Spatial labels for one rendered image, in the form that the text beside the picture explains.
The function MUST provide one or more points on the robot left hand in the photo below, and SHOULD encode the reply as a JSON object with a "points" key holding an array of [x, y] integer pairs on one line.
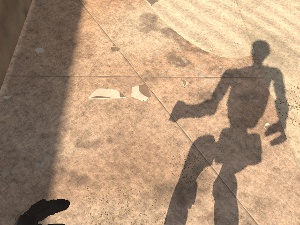
{"points": [[42, 209]]}

